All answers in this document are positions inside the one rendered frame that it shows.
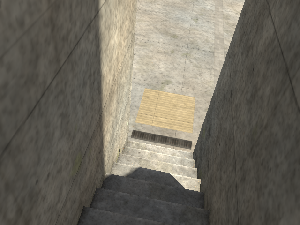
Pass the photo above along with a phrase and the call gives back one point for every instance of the stairs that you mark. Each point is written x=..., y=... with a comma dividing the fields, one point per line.
x=148, y=185

